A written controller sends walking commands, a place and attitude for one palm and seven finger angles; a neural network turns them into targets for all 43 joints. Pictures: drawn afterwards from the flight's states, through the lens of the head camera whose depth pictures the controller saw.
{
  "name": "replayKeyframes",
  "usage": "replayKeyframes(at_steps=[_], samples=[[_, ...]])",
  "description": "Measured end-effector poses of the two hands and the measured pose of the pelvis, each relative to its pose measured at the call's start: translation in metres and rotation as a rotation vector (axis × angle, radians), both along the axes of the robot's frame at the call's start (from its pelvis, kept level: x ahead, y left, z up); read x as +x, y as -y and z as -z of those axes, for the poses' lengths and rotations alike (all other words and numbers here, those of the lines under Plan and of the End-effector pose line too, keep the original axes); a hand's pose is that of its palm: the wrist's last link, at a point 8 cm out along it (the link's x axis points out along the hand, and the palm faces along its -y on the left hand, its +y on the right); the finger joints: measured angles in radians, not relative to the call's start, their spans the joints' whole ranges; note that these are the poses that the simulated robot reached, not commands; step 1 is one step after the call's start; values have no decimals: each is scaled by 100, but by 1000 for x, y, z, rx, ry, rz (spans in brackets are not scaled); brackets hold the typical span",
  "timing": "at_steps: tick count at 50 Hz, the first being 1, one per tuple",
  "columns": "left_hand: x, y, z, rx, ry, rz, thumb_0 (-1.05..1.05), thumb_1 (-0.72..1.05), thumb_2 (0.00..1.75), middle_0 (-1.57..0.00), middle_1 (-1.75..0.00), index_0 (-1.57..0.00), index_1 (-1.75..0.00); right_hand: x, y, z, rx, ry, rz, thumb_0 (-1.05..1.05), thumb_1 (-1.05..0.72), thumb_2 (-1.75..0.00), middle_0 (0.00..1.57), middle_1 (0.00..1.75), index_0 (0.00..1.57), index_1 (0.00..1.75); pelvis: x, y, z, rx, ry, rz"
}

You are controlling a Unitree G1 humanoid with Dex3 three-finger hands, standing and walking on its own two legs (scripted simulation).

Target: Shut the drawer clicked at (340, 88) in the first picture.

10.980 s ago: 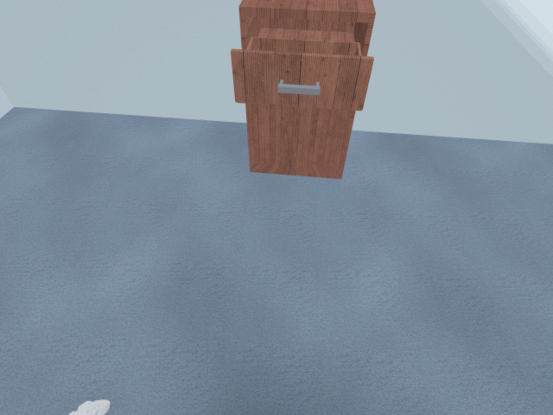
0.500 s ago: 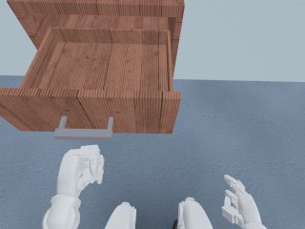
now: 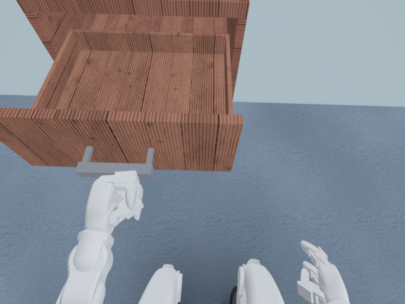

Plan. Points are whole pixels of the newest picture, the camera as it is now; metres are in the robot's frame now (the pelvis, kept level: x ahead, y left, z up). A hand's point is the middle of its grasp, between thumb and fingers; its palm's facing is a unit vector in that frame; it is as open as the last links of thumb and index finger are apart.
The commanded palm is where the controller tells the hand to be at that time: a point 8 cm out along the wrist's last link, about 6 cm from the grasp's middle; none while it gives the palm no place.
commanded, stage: push the drawer shut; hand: left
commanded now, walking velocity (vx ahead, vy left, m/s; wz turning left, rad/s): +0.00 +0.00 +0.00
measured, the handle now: (117, 161) +0.37 +0.18 +0.04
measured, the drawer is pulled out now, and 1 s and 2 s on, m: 0.30 0.17 0.05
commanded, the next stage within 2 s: none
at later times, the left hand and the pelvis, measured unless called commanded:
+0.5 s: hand (141, 171) +0.35 +0.13 +0.03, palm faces -0.04 -1.00 -0.05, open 3.0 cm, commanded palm +0.35 +0.19 +0.04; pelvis -0.02 +0.00 +0.00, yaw +0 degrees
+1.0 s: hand (149, 139) +0.43 +0.13 +0.03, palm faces -0.01 -1.00 -0.05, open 3.0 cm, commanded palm +0.42 +0.18 +0.04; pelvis -0.02 +0.00 +0.00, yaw -1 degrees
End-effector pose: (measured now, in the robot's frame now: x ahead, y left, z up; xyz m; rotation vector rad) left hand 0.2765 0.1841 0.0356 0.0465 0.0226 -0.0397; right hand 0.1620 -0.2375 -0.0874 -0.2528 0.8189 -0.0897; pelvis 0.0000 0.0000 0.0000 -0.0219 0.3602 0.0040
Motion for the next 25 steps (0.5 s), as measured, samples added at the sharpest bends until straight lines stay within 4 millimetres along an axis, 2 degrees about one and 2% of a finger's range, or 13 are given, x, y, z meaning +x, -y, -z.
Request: replayKeyframes(at_steps=[12,25], samples=[[22,-1,2,5,19,6,-4,80,97,-140,-160,-140,-160,-18,1,6,-9,-19,7,1,-90,-90,20,30,21,30,-16,0,2,2,13,-5],[59,-4,0,3,30,0,0,77,95,-140,-160,-140,-160,-53,7,7,-27,-84,55,1,-90,-90,20,30,21,30,-25,-3,-1,7,14,7]])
